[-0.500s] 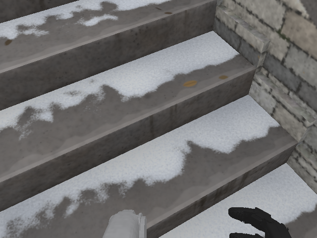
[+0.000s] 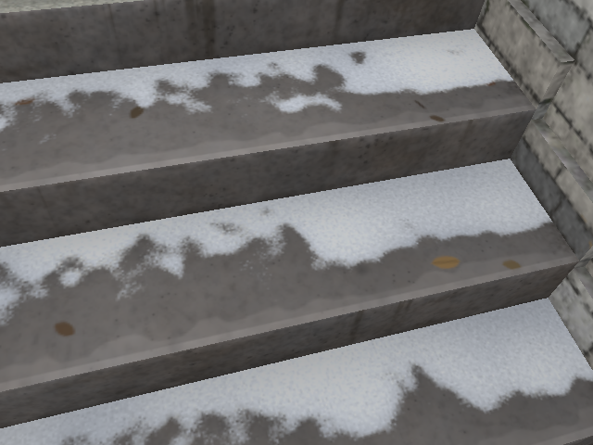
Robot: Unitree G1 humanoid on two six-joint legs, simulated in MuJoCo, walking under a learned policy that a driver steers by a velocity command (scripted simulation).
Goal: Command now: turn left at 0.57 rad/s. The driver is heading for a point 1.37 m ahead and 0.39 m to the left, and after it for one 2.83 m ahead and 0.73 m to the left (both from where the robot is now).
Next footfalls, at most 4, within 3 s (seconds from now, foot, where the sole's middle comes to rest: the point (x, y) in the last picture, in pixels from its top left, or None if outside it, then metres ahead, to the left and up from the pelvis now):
0.38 right None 0.18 -0.17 -0.75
0.84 left None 0.07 0.02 -0.75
1.46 right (374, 417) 0.44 -0.18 -0.60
2.02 left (243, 265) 0.68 0.07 -0.45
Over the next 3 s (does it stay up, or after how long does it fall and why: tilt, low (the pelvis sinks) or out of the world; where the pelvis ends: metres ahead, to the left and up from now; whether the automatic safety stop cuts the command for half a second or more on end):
stays up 1.07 0.17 0.48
